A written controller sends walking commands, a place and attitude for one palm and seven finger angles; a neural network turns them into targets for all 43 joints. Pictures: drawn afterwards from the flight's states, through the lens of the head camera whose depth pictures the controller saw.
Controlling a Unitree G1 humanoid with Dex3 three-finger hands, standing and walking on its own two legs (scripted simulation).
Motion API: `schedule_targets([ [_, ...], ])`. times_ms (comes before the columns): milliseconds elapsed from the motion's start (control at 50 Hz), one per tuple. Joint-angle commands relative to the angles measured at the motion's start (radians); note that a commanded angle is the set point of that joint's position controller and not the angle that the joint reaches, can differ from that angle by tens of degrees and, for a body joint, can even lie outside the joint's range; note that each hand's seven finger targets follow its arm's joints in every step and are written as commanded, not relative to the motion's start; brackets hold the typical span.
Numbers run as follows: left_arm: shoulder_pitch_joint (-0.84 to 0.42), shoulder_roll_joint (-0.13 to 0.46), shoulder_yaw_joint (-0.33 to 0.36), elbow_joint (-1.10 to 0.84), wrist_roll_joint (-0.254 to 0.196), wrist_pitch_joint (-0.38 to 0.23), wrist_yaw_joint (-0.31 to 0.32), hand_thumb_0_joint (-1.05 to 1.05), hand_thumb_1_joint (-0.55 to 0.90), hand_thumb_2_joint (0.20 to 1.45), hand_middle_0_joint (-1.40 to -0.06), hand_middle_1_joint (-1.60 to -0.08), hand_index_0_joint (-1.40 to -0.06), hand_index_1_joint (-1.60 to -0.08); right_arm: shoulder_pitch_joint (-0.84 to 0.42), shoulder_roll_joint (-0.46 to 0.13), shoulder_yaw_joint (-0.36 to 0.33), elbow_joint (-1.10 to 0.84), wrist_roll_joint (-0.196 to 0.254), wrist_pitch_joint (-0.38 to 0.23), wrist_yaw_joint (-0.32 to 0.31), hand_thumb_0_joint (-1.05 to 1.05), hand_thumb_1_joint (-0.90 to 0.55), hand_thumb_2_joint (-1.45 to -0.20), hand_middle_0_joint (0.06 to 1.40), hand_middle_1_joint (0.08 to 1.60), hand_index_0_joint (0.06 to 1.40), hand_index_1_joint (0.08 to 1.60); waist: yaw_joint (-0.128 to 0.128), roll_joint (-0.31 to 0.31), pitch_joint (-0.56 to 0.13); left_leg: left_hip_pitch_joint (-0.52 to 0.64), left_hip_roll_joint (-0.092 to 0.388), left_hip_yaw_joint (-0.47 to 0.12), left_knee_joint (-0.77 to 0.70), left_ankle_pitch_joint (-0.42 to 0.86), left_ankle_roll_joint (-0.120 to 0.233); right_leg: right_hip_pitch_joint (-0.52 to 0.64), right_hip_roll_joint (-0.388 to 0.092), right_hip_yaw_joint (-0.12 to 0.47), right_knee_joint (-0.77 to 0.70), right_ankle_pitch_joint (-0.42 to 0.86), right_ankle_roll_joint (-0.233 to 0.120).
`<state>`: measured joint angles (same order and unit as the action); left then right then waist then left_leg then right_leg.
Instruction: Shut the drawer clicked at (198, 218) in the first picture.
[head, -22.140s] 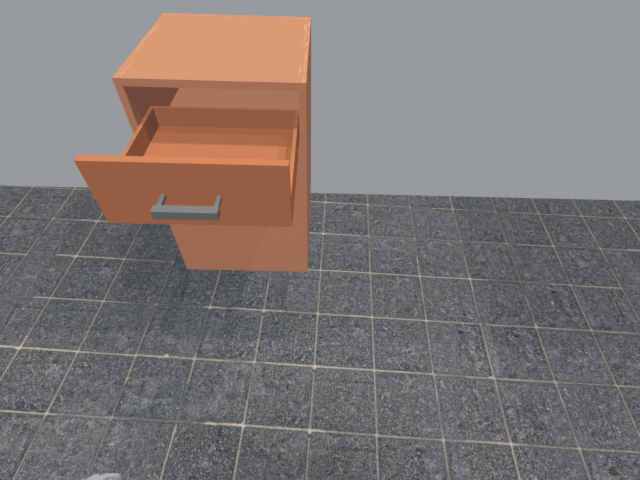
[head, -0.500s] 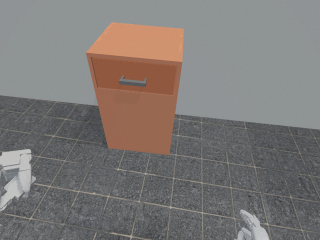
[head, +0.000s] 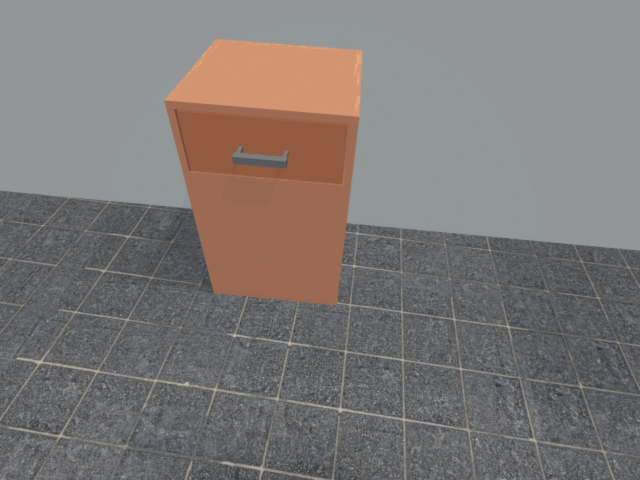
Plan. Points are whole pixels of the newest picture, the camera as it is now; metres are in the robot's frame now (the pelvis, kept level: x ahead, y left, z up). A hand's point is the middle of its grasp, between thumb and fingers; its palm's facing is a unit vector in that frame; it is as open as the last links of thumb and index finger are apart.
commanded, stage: let the arm hang, fingers relaxed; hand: left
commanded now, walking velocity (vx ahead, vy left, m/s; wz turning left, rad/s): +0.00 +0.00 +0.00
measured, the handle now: (261, 156) +0.89 +0.17 -0.09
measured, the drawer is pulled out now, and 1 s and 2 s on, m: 0.00 0.00 0.00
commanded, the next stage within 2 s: look to check the result in 0.86 s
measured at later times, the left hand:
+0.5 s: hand out of the picture -0.06 +0.17 -0.16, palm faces +0.03 -0.97 -0.22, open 6.7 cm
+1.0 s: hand out of the picture +0.03 +0.13 -0.16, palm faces +0.02 -0.98 -0.18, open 7.3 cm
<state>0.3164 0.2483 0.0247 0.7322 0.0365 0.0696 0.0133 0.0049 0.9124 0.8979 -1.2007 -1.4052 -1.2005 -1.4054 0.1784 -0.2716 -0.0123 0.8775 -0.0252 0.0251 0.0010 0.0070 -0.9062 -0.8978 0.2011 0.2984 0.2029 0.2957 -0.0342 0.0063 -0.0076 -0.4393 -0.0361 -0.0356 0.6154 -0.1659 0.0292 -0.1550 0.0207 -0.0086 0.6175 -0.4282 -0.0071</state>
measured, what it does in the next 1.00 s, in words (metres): stands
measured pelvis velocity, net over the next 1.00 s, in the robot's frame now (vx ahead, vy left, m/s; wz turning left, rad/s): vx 0.03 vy -0.03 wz -0.01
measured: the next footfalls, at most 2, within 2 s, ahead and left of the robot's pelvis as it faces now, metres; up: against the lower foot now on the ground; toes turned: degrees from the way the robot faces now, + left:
none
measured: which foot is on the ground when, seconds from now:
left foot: down 0.00-1.00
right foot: down 0.00-1.00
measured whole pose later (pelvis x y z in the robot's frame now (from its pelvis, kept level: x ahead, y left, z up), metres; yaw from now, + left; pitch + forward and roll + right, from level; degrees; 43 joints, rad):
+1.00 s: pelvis +0.03 -0.03 +0.01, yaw -1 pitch -2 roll +0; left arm 0.30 0.13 0.01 1.10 0.01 0.00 0.04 0.00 0.91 0.90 -0.20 -0.30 -0.20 -0.30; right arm 0.26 -0.13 -0.02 1.13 -0.02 0.02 -0.04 0.00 -0.91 -0.90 0.20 0.30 0.20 0.30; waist -0.01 0.00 0.07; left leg -0.32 -0.01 -0.04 0.49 -0.13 0.00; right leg -0.02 0.05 0.00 0.44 -0.38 -0.04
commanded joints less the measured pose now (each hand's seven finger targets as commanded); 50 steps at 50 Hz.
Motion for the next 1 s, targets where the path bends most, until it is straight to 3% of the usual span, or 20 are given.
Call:
schedule_targets([
  [0, -0.055, 0.139, 0.021, 0.050, -0.020, -0.064, 0.006, 0.000, 0.900, 0.900, -0.880, -1.037, -0.880, -1.037, 0.061, -0.068, -0.023, 0.009, 0.000, -0.017, -0.010, 0.000, -0.900, -0.900, 0.200, 0.300, 0.200, 0.300, -0.020, 0.098, 0.092, 0.272, 0.088, -0.097, -0.096, 0.045, 0.000, -0.294, -0.113, 0.117, -0.239, 0.015, -0.097],
  [20, 0.001, 0.118, 0.017, 0.102, -0.023, -0.060, 0.007, 0.000, 0.900, 0.900, -0.840, -0.993, -0.840, -0.993, 0.067, -0.083, -0.023, 0.028, -0.001, -0.021, -0.015, 0.000, -0.900, -0.900, 0.200, 0.300, 0.200, 0.300, 0.004, 0.170, 0.068, 0.229, 0.125, -0.168, -0.201, -0.032, 0.016, -0.215, -0.065, 0.089, -0.199, -0.010, -0.072],
  [60, 0.103, 0.099, 0.033, 0.199, -0.022, -0.053, 0.008, 0.000, 0.900, 0.900, -0.760, -0.907, -0.760, -0.907, 0.054, -0.094, -0.027, 0.051, -0.003, -0.024, -0.026, 0.000, -0.900, -0.900, 0.200, 0.300, 0.200, 0.300, 0.051, 0.286, 0.042, 0.152, 0.164, -0.263, -0.344, -0.199, 0.047, -0.085, -0.036, 0.041, -0.140, 0.002, -0.055],
  [80, 0.137, 0.092, 0.027, 0.241, -0.024, -0.052, 0.006, 0.000, 0.900, 0.900, -0.720, -0.863, -0.720, -0.863, 0.056, -0.089, -0.024, 0.065, 0.000, -0.023, -0.030, 0.000, -0.900, -0.900, 0.200, 0.300, 0.200, 0.300, 0.063, 0.283, 0.030, 0.135, 0.167, -0.276, -0.385, -0.256, 0.052, -0.050, -0.029, 0.032, -0.131, 0.008, -0.053],
  [120, 0.185, 0.070, 0.016, 0.300, -0.024, -0.056, 0.004, 0.000, 0.900, 0.900, -0.640, -0.777, -0.640, -0.777, 0.069, -0.077, -0.027, 0.092, 0.006, -0.020, -0.035, 0.000, -0.900, -0.900, 0.200, 0.300, 0.200, 0.300, 0.072, 0.192, 0.007, 0.154, 0.151, -0.236, -0.389, -0.259, 0.049, -0.021, -0.036, 0.036, -0.181, 0.034, -0.057],
  [160, 0.190, 0.059, 0.009, 0.331, -0.024, -0.065, 0.005, 0.000, 0.900, 0.900, -0.560, -0.690, -0.560, -0.690, 0.092, -0.072, -0.034, 0.118, 0.010, -0.019, -0.037, 0.000, -0.900, -0.900, 0.200, 0.300, 0.200, 0.300, 0.059, 0.059, 0.009, 0.205, 0.129, -0.184, -0.339, -0.173, 0.035, -0.040, -0.059, 0.059, -0.254, 0.054, -0.067],
  [200, 0.179, 0.051, 0.003, 0.349, -0.027, -0.070, 0.009, 0.000, 0.900, 0.900, -0.480, -0.603, -0.480, -0.603, 0.112, -0.051, -0.036, 0.148, 0.014, -0.016, -0.037, 0.000, -0.900, -0.900, 0.200, 0.300, 0.200, 0.300, 0.039, 0.032, 0.030, 0.259, 0.107, -0.134, -0.287, -0.095, 0.019, -0.094, -0.078, 0.078, -0.297, 0.052, -0.073],
  [260, 0.160, 0.044, -0.003, 0.367, -0.028, -0.074, 0.017, 0.000, 0.900, 0.900, -0.360, -0.473, -0.360, -0.473, 0.133, -0.033, -0.039, 0.177, 0.017, -0.011, -0.037, 0.000, -0.900, -0.900, 0.200, 0.300, 0.200, 0.300, 0.021, -0.012, 0.066, 0.296, 0.108, -0.110, -0.247, -0.035, 0.016, -0.147, -0.086, 0.080, -0.324, 0.049, -0.068],
  [340, 0.172, 0.029, -0.004, 0.387, -0.026, -0.069, 0.023, 0.000, 0.900, 0.900, -0.200, -0.300, -0.200, -0.300, 0.145, -0.019, -0.041, 0.200, 0.014, -0.004, -0.036, 0.000, -0.900, -0.900, 0.200, 0.300, 0.200, 0.300, 0.019, 0.000, 0.113, 0.272, 0.108, -0.109, -0.256, -0.081, 0.014, -0.174, -0.077, 0.079, -0.320, -0.007, -0.069],
  [420, 0.173, 0.017, -0.004, 0.393, -0.026, -0.069, 0.026, 0.000, 0.900, 0.900, -0.200, -0.300, -0.200, -0.300, 0.138, 0.003, -0.040, 0.209, 0.011, -0.003, -0.035, 0.000, -0.900, -0.900, 0.200, 0.300, 0.200, 0.300, 0.021, -0.034, 0.138, 0.263, 0.098, -0.091, -0.240, -0.067, 0.010, -0.190, -0.086, 0.086, -0.331, -0.026, -0.069],
  [520, 0.143, 0.008, 0.000, 0.385, -0.025, -0.070, 0.029, 0.000, 0.900, 0.900, -0.200, -0.300, -0.200, -0.300, 0.138, 0.023, -0.037, 0.221, 0.007, -0.003, -0.033, 0.000, -0.900, -0.900, 0.200, 0.300, 0.200, 0.300, 0.018, -0.026, 0.170, 0.257, 0.094, -0.082, -0.223, -0.046, 0.007, -0.209, -0.093, 0.086, -0.333, -0.030, -0.069],
  [640, 0.127, 0.007, 0.006, 0.373, -0.025, -0.074, 0.031, 0.000, 0.900, 0.900, -0.200, -0.300, -0.200, -0.300, 0.130, 0.027, -0.032, 0.219, 0.007, -0.015, -0.035, 0.000, -0.900, -0.900, 0.200, 0.300, 0.200, 0.300, 0.029, 0.011, 0.143, 0.244, 0.098, -0.083, -0.214, 0.044, 0.011, -0.136, -0.089, 0.083, -0.305, 0.088, -0.061],
  [980, 0.101, -0.017, 0.012, 0.359, -0.030, -0.075, 0.039, 0.000, 0.900, 0.900, -0.200, -0.300, -0.200, -0.300, 0.132, 0.046, -0.025, 0.223, 0.010, -0.021, -0.047, 0.000, -0.900, -0.900, 0.200, 0.300, 0.200, 0.300, 0.027, -0.021, 0.092, 0.280, 0.109, -0.047, -0.149, 0.201, 0.012, -0.044, -0.099, 0.071, -0.290, 0.361, -0.032],
])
